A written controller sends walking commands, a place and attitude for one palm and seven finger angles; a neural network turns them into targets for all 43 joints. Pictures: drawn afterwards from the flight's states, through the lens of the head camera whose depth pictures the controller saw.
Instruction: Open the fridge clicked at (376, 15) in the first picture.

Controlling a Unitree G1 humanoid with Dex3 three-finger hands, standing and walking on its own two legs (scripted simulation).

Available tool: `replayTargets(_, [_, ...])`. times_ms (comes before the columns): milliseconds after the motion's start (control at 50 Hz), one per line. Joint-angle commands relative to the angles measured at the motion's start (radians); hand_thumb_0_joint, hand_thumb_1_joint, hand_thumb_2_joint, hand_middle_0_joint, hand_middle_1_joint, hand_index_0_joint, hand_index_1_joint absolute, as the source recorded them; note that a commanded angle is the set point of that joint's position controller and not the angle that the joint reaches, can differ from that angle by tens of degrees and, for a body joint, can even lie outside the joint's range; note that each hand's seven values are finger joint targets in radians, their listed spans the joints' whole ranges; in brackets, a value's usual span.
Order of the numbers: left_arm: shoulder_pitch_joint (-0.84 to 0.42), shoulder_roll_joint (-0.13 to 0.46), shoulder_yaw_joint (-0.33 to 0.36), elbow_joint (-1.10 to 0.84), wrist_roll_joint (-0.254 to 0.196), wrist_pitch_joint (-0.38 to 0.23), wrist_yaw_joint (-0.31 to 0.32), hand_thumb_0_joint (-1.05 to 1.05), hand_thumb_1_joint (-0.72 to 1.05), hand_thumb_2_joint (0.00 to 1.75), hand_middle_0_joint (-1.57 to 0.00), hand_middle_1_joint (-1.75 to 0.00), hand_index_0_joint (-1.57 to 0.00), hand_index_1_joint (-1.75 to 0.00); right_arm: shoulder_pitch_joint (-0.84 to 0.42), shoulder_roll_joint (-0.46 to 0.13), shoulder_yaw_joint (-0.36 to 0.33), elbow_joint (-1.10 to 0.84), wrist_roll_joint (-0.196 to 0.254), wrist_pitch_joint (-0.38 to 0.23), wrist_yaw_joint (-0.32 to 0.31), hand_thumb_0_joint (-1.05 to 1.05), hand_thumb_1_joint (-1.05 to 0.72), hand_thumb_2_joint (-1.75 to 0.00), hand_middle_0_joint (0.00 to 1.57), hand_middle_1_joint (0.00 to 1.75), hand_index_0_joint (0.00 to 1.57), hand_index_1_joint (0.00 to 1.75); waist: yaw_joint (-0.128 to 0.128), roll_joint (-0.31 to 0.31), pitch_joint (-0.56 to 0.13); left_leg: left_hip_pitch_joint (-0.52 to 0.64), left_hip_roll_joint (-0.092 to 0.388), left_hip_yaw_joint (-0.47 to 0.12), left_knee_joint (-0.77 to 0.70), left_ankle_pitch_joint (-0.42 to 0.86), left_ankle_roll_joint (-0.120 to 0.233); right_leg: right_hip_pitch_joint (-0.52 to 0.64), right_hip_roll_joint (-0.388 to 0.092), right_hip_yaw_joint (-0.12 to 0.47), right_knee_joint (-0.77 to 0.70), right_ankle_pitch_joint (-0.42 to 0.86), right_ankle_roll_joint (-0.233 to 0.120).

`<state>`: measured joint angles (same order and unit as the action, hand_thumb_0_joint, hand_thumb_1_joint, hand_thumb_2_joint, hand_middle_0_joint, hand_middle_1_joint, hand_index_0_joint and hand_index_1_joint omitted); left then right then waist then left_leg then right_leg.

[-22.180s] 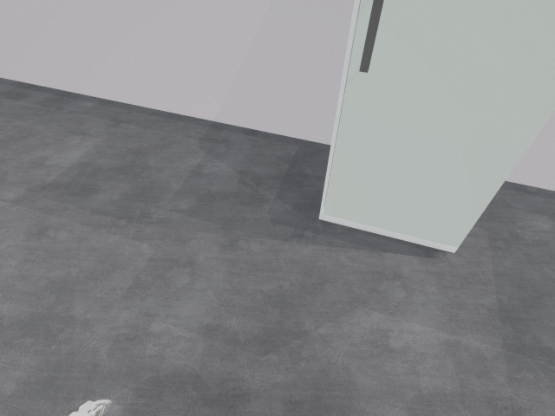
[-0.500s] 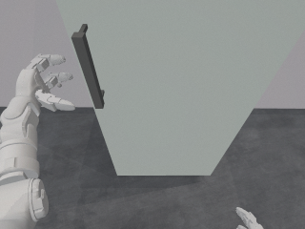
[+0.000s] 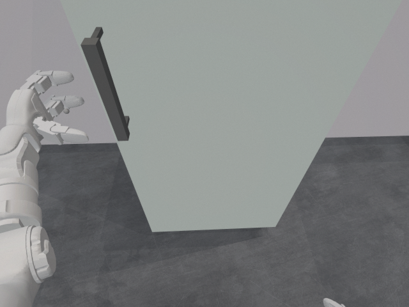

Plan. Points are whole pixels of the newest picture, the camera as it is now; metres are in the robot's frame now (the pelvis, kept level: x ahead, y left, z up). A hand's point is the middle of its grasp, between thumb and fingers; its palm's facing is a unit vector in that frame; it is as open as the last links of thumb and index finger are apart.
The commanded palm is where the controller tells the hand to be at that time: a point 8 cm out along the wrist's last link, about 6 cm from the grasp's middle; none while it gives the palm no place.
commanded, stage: move the hooked fingers beside the handle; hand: left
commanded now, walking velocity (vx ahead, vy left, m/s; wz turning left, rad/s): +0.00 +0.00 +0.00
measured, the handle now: (112, 90) +0.50 +0.20 +0.16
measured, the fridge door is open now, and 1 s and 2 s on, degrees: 0 0 0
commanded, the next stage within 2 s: feel for the door with the fingertips in 1.14 s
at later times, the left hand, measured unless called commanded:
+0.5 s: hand (68, 104) +0.45 +0.26 +0.17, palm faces +0.06 -1.00 +0.03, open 14.0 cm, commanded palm +0.42 +0.32 +0.16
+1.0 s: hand (64, 110) +0.43 +0.26 +0.17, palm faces +0.06 -1.00 +0.00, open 14.0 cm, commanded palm +0.40 +0.31 +0.17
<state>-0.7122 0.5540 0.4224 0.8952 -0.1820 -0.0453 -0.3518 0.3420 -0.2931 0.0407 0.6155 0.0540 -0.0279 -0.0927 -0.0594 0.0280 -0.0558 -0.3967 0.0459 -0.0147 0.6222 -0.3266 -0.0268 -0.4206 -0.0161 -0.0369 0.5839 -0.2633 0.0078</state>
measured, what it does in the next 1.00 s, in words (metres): stands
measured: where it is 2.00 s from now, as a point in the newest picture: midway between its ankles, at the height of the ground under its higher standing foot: outside the picture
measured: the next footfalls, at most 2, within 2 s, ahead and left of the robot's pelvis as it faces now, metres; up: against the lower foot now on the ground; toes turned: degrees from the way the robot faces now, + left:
none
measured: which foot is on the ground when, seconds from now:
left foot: down 0.00-1.00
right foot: down 0.00-1.00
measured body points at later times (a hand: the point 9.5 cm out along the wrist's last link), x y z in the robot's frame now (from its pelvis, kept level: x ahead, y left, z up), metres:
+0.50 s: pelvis +0.00 +0.01 +0.00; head +0.04 +0.02 +0.44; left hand +0.44 +0.32 +0.17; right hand +0.05 -0.26 -0.11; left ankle -0.01 +0.14 -0.73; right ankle +0.02 -0.13 -0.73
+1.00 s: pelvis +0.01 +0.02 +0.00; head +0.04 +0.02 +0.45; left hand +0.42 +0.32 +0.17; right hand +0.14 -0.24 -0.09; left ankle -0.01 +0.14 -0.73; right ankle +0.02 -0.13 -0.73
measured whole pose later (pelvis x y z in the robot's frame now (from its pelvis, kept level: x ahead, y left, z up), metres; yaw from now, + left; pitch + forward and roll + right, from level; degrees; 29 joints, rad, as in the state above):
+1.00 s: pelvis +0.01 +0.02 +0.00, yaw +0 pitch +6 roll -1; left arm -0.64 0.48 0.39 0.73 -0.21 -0.04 -0.34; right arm 0.30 -0.27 0.04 0.59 0.05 -0.05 -0.08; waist -0.03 0.02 -0.07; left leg -0.40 0.03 -0.01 0.64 -0.35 -0.01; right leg -0.41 -0.03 -0.03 0.57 -0.27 0.03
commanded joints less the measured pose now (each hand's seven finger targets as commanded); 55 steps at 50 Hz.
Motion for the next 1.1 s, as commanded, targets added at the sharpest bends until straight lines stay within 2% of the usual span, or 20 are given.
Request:
replayTargets(0, [-0.527, 0.293, 0.013, -0.230, -0.033, -0.122, -0.028, 0.00, -0.50, 0.30, -0.30, -1.20, -0.30, -1.20, 0.003, -0.144, -0.055, -0.111, 0.004, -0.048, -0.016, 0.00, -0.90, -0.90, 0.20, 0.30, 0.20, 0.30, -0.014, 0.041, -0.311, 0.078, -0.044, 0.014, -0.068, 0.192, 0.055, 0.178, 0.023, 0.013, -0.062, 0.235, -0.026])
replayTargets(40, [-0.514, 0.327, 0.041, -0.162, -0.036, -0.120, -0.042, 0.00, -0.50, 0.30, -0.30, -1.20, -0.30, -1.20, 0.010, -0.154, -0.053, -0.100, 0.007, -0.051, -0.020, 0.00, -0.90, -0.90, 0.20, 0.30, 0.20, 0.30, -0.014, 0.023, -0.284, 0.055, -0.044, 0.007, -0.074, 0.148, 0.055, 0.153, 0.025, 0.014, -0.069, 0.189, -0.024])
replayTargets(100, [-0.533, 0.269, -0.018, -0.125, -0.031, -0.108, -0.051, 0.00, -0.50, 0.30, -0.30, -1.20, -0.30, -1.20, 0.023, -0.151, -0.054, -0.090, 0.008, -0.056, -0.021, 0.00, -0.90, -0.90, 0.20, 0.30, 0.20, 0.30, -0.026, 0.068, -0.262, 0.055, -0.044, 0.007, -0.075, 0.119, 0.053, 0.109, 0.021, 0.010, -0.075, 0.139, -0.026])
replayTargets(120, [-0.542, 0.260, -0.026, -0.107, -0.030, -0.104, -0.050, 0.00, -0.50, 0.30, -0.30, -1.20, -0.30, -1.20, 0.024, -0.152, -0.051, -0.085, 0.006, -0.060, -0.019, 0.00, -0.90, -0.90, 0.20, 0.30, 0.20, 0.30, -0.031, 0.060, -0.249, 0.044, -0.045, 0.004, -0.076, 0.102, 0.053, 0.090, 0.021, 0.010, -0.078, 0.123, -0.022])
replayTargets(140, [-0.531, 0.301, 0.005, -0.070, -0.023, -0.100, -0.044, 0.00, -0.50, 0.30, -0.30, -1.20, -0.30, -1.20, 0.033, -0.159, -0.053, -0.081, 0.005, -0.059, -0.019, 0.00, -0.90, -0.90, 0.20, 0.30, 0.20, 0.30, -0.024, 0.040, -0.241, 0.027, -0.042, -0.002, -0.076, 0.088, 0.052, 0.080, 0.022, 0.009, -0.076, 0.100, -0.022])
replayTargets(200, [-0.583, 0.285, -0.017, -0.043, -0.017, -0.108, -0.033, 0.00, -0.50, 0.30, -0.30, -1.20, -0.30, -1.20, 0.051, -0.162, -0.053, -0.075, 0.001, -0.059, -0.018, 0.00, -0.90, -0.90, 0.20, 0.30, 0.20, 0.30, -0.040, 0.015, -0.230, 0.012, -0.041, -0.005, -0.073, 0.075, 0.053, 0.061, 0.019, 0.005, -0.075, 0.076, -0.021])
replayTargets(240, [-0.602, 0.325, 0.015, -0.078, -0.007, -0.135, -0.024, 0.00, -0.50, 0.30, -0.30, -1.20, -0.30, -1.20, 0.053, -0.162, -0.054, -0.084, -0.003, -0.064, -0.014, 0.00, -0.90, -0.90, 0.20, 0.30, 0.20, 0.30, -0.026, 0.059, -0.295, 0.035, -0.043, -0.010, -0.066, 0.107, 0.050, 0.075, 0.022, 0.009, -0.058, 0.103, -0.024])
replayTargets(280, [-0.615, 0.311, 0.007, -0.154, -0.006, -0.165, -0.017, 0.00, -0.50, 0.30, -0.30, -1.20, -0.30, -1.20, 0.051, -0.153, -0.056, -0.092, -0.005, -0.070, -0.010, 0.00, -0.90, -0.90, 0.20, 0.30, 0.20, 0.30, -0.018, 0.109, -0.364, 0.085, -0.043, -0.007, -0.057, 0.154, 0.046, 0.091, 0.026, 0.009, -0.046, 0.147, -0.028])
replayTargets(320, [-0.572, 0.350, 0.059, -0.171, -0.014, -0.182, -0.008, 0.00, -0.50, 0.30, -0.30, -1.20, -0.30, -1.20, 0.060, -0.155, -0.058, -0.090, -0.010, -0.070, -0.007, 0.00, -0.90, -0.90, 0.20, 0.30, 0.20, 0.30, 0.000, 0.092, -0.417, 0.101, -0.039, -0.011, -0.049, 0.207, 0.044, 0.132, 0.031, 0.007, -0.032, 0.201, -0.031])
replayTargets(400, [-0.519, 0.366, 0.074, -0.061, -0.014, -0.137, -0.015, 0.00, -0.50, 0.30, -0.30, -1.20, -0.30, -1.20, 0.065, -0.162, -0.053, -0.087, -0.004, -0.059, -0.007, 0.00, -0.90, -0.90, 0.20, 0.30, 0.20, 0.30, -0.006, 0.008, -0.318, 0.010, -0.037, 0.005, -0.061, 0.168, 0.051, 0.142, 0.027, 0.004, -0.043, 0.191, -0.023])
replayTargets(440, [-0.499, 0.400, 0.088, -0.039, 0.004, -0.116, -0.022, 0.00, -0.50, 0.30, -0.30, -1.20, -0.30, -1.20, 0.064, -0.166, -0.053, -0.095, -0.002, -0.055, -0.005, 0.00, -0.90, -0.90, 0.20, 0.30, 0.20, 0.30, 0.002, 0.038, -0.295, -0.011, -0.040, 0.009, -0.066, 0.163, 0.050, 0.132, 0.025, 0.008, -0.042, 0.194, -0.022])
replayTargets(480, [-0.482, 0.388, 0.070, -0.050, 0.016, -0.108, -0.028, 0.00, -0.50, 0.30, -0.30, -1.20, -0.30, -1.20, 0.061, -0.163, -0.054, -0.106, -0.001, -0.051, -0.003, 0.00, -0.90, -0.90, 0.20, 0.30, 0.20, 0.30, 0.001, 0.066, -0.288, -0.005, -0.042, 0.015, -0.060, 0.180, 0.050, 0.118, 0.026, 0.009, -0.041, 0.207, -0.024])
replayTargets(520, [-0.488, 0.381, 0.070, -0.139, 0.005, -0.133, -0.036, 0.00, -0.50, 0.30, -0.30, -1.20, -0.30, -1.20, 0.063, -0.160, -0.060, -0.116, -0.003, -0.051, 0.000, 0.00, -0.90, -0.90, 0.20, 0.30, 0.20, 0.30, 0.001, 0.075, -0.355, 0.047, -0.038, 0.012, -0.049, 0.243, 0.049, 0.146, 0.032, 0.008, -0.031, 0.266, -0.027])
replayTargets(600, [-0.486, 0.270, 0.005, -0.289, -0.054, -0.155, -0.074, 0.00, -0.50, 0.30, -0.30, -1.20, -0.30, -1.20, 0.055, -0.148, -0.066, -0.126, 0.001, -0.056, -0.001, 0.00, -0.90, -0.90, 0.20, 0.30, 0.20, 0.30, -0.007, 0.117, -0.416, 0.157, -0.031, 0.011, -0.034, 0.360, 0.044, 0.156, 0.041, -0.003, -0.024, 0.342, -0.035])
replayTargets(620, [-0.457, 0.278, 0.030, -0.295, -0.069, -0.144, -0.080, 0.00, -0.50, 0.30, -0.30, -1.20, -0.30, -1.20, 0.055, -0.151, -0.068, -0.122, 0.002, -0.059, 0.001, 0.00, -0.90, -0.90, 0.20, 0.30, 0.20, 0.30, 0.000, 0.103, -0.422, 0.170, -0.029, 0.004, -0.034, 0.367, 0.042, 0.149, 0.046, -0.005, -0.027, 0.346, -0.033])
replayTargets(680, [-0.415, 0.230, 0.002, -0.240, -0.076, -0.075, -0.084, 0.00, -0.50, 0.30, -0.30, -1.20, -0.30, -1.20, 0.041, -0.152, -0.065, -0.114, 0.007, -0.057, -0.001, 0.00, -0.90, -0.90, 0.20, 0.30, 0.20, 0.30, -0.003, 0.059, -0.319, 0.117, -0.032, 0.003, -0.051, 0.318, 0.042, 0.119, 0.042, -0.017, -0.039, 0.308, -0.031])
replayTargets(740, [-0.407, 0.205, -0.024, -0.240, -0.050, -0.022, -0.052, 0.00, -0.50, 0.30, -0.30, -1.20, -0.30, -1.20, 0.029, -0.147, -0.061, -0.116, 0.007, -0.054, 0.002, 0.00, -0.90, -0.90, 0.20, 0.30, 0.20, 0.30, -0.002, 0.095, -0.264, 0.099, -0.036, -0.001, -0.062, 0.314, 0.037, 0.093, 0.034, -0.022, -0.041, 0.284, -0.034])
replayTargets(880, [-0.425, 0.263, 0.045, -0.441, -0.043, -0.073, 0.013, 0.00, -0.50, 0.30, -0.30, -1.20, -0.30, -1.20, 0.001, -0.135, -0.061, -0.146, -0.007, -0.054, 0.008, 0.00, -0.90, -0.90, 0.20, 0.30, 0.20, 0.30, 0.023, 0.084, -0.415, 0.184, -0.034, -0.006, -0.042, 0.441, 0.035, 0.192, 0.036, -0.012, -0.019, 0.393, -0.037])
replayTargets(920, [-0.450, 0.238, 0.022, -0.463, -0.047, -0.084, 0.017, 0.00, -0.50, 0.30, -0.30, -1.20, -0.30, -1.20, -0.011, -0.128, -0.056, -0.140, -0.007, -0.058, 0.005, 0.00, -0.90, -0.90, 0.20, 0.30, 0.20, 0.30, 0.014, 0.107, -0.399, 0.198, -0.032, -0.007, -0.041, 0.454, 0.034, 0.185, 0.036, -0.013, -0.022, 0.396, -0.036])
replayTargets(1080, [-0.312, 0.223, 0.017, -0.274, -0.038, 0.025, -0.011, 0.00, -0.50, 0.30, -0.30, -1.20, -0.30, -1.20, -0.031, -0.138, -0.050, -0.140, 0.003, -0.043, 0.001, 0.00, -0.90, -0.90, 0.20, 0.30, 0.20, 0.30, 0.025, 0.016, -0.278, 0.092, -0.039, 0.010, -0.072, 0.329, 0.043, 0.184, 0.023, -0.015, -0.046, 0.352, -0.033])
